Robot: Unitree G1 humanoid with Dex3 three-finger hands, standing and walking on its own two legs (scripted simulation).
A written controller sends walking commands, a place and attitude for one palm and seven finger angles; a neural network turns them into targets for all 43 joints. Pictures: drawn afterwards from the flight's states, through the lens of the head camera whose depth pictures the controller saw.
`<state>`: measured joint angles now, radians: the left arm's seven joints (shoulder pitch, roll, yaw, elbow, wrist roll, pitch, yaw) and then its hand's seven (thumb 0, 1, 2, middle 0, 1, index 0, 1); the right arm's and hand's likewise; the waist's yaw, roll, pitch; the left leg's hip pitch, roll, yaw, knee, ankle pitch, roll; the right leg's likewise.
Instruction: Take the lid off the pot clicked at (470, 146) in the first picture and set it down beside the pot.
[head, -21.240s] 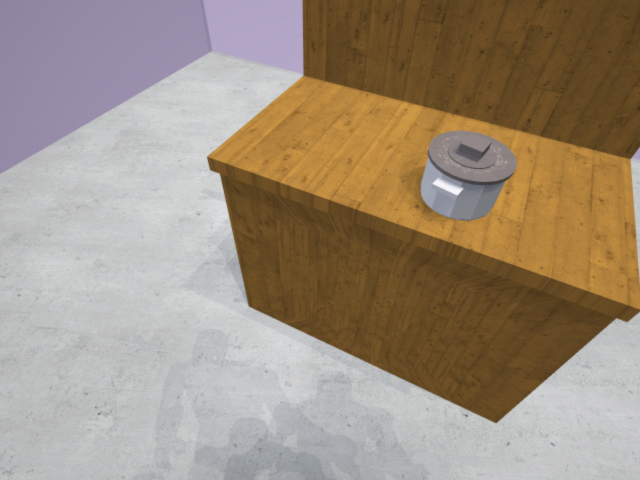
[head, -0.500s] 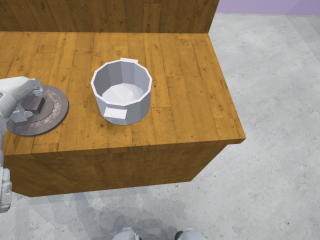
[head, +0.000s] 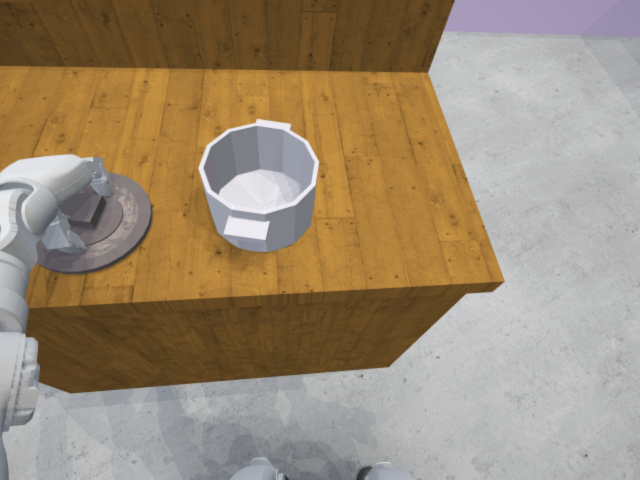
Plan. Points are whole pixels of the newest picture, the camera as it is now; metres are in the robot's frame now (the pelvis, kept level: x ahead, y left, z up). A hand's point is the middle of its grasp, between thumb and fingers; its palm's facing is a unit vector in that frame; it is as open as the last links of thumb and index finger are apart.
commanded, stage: open the fingers wide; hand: left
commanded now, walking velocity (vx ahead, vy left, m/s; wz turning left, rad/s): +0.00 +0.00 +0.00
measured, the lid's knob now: (82, 210) +0.47 +0.32 -0.01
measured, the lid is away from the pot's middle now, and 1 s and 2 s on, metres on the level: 0.25 0.25 0.25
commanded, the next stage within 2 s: raise the empty hand in 0.20 s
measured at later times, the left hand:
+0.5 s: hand (61, 213) +0.43 +0.32 +0.03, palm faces -0.43 -0.10 -0.90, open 11.0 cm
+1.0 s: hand (42, 177) +0.45 +0.32 +0.08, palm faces -0.42 -0.10 -0.90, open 11.0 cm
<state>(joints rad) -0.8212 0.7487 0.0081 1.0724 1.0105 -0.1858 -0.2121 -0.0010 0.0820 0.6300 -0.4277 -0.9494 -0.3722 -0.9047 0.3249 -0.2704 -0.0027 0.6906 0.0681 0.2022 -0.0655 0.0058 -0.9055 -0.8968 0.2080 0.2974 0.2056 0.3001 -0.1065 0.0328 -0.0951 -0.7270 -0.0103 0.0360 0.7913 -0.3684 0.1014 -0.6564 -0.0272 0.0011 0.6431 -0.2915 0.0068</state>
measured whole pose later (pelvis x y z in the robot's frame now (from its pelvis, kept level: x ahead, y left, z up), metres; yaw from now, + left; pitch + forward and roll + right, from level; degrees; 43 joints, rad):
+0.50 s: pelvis +0.00 +0.00 +0.00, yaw +0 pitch +16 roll -4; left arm -0.84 0.74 -0.02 1.09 1.01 -0.14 -0.19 0.00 -0.01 0.64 -0.36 -0.86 -0.36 -0.86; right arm 0.32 -0.28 0.00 0.69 0.08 0.18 -0.07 0.01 -0.91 -0.90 0.21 0.30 0.21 0.30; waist -0.11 0.03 -0.09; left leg -0.68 -0.02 0.03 0.76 -0.35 0.10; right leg -0.61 -0.03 0.00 0.61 -0.28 0.01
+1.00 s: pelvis +0.01 -0.01 +0.02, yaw +1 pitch +14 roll -4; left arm -0.86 0.77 -0.01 1.03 0.98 -0.14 -0.30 0.00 -0.01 0.65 -0.36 -0.86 -0.36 -0.86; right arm 0.32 -0.27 0.00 0.69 0.09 0.18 -0.07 0.01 -0.91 -0.90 0.21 0.30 0.21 0.30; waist -0.09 0.04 -0.07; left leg -0.56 -0.02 0.03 0.65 -0.33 0.09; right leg -0.49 -0.04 0.00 0.51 -0.25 0.02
